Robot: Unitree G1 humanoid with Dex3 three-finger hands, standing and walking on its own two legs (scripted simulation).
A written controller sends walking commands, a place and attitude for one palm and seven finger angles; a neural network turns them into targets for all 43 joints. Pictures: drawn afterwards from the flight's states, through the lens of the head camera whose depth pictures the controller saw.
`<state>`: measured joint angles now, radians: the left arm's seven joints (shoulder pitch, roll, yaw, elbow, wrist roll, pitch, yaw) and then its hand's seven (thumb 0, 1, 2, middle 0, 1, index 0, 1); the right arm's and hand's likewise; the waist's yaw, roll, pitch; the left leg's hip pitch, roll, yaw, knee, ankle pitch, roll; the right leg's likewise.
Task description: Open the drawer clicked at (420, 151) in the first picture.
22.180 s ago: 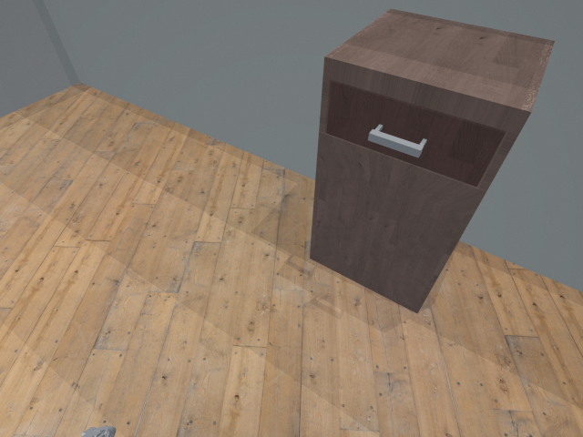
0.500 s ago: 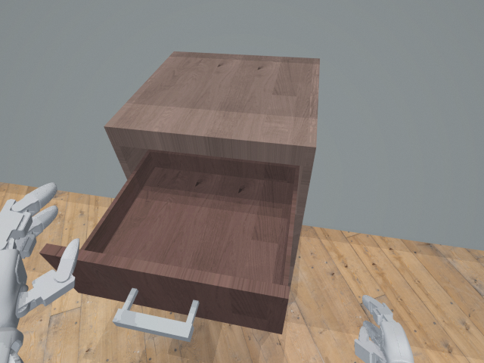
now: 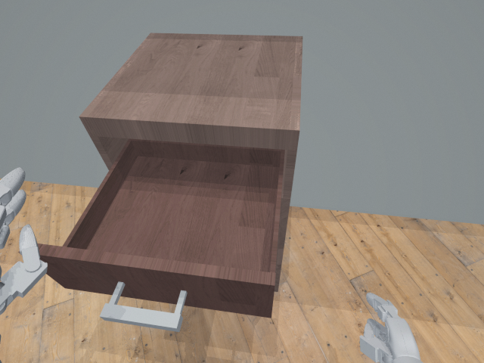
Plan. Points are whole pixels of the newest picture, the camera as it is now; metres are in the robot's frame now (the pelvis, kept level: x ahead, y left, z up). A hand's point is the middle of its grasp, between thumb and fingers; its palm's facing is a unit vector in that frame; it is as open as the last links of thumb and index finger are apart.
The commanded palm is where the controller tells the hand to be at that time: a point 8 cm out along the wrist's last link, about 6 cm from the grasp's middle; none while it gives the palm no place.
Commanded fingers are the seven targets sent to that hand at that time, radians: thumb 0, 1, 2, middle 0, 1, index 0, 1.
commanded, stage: step back with the hand held close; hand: left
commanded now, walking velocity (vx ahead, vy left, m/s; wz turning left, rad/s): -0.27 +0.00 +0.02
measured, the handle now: (146, 304) +0.22 +0.19 -0.04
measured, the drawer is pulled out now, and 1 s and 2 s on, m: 0.30 0.30 0.30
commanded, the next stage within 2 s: stop stepping back and stand still in 1.12 s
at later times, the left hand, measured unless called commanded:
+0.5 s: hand (7, 319) +0.14 +0.26 +0.16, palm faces +0.36 -0.79 -0.49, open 7.4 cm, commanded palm +0.08 +0.30 +0.18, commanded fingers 0.00 0.90 0.90 -0.20 -0.30 -0.20 -0.30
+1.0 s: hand out of the picture +0.08 +0.22 +0.16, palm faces +0.23 -0.85 -0.47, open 7.4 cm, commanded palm +0.01 +0.27 +0.18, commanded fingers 0.00 0.90 0.90 -0.20 -0.30 -0.20 -0.30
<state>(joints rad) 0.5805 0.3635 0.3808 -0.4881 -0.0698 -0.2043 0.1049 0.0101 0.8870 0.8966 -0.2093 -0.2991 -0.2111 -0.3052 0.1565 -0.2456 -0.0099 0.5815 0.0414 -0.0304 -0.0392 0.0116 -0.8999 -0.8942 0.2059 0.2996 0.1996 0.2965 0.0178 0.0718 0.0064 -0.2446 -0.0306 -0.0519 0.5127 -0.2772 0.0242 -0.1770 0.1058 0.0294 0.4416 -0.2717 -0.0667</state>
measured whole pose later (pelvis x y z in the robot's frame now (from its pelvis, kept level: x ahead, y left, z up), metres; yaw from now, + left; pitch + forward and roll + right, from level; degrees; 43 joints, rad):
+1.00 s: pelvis -0.14 +0.01 -0.01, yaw -5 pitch +4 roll -2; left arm 0.60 0.42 0.40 -0.65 -0.08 -0.24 0.11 0.01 0.89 0.90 -0.21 -0.30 -0.21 -0.30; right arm 0.09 -0.15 0.02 0.57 -0.01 -0.11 -0.01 0.01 -0.90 -0.89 0.21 0.30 0.20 0.30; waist 0.02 -0.01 0.05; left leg -0.51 0.09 0.06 0.55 -0.11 0.00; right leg -0.25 0.03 -0.03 0.55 -0.39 0.01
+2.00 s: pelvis -0.34 -0.04 -0.01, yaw +0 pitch -1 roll -1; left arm 0.62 0.39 0.37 -0.56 -0.03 -0.21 0.16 0.01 0.89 0.90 -0.21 -0.30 -0.21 -0.30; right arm 0.26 -0.19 0.01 0.64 0.01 -0.09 -0.04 0.01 -0.90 -0.89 0.21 0.30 0.20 0.30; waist -0.01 0.03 0.02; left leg -0.36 0.04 0.01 0.71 -0.36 0.02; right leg -0.27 0.02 -0.10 0.57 -0.27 -0.06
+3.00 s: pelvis -0.33 -0.02 +0.00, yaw +2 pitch -2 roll -1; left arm 0.32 0.14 0.01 1.15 0.01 0.01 0.03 0.00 0.91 0.90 -0.20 -0.30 -0.20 -0.30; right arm 0.30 -0.11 0.00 1.14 -0.01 0.02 -0.03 0.00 -0.91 -0.89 0.20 0.30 0.20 0.30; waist 0.00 0.00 0.07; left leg -0.21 0.00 0.01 0.43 -0.18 0.02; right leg -0.11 0.01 0.00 0.40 -0.25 0.00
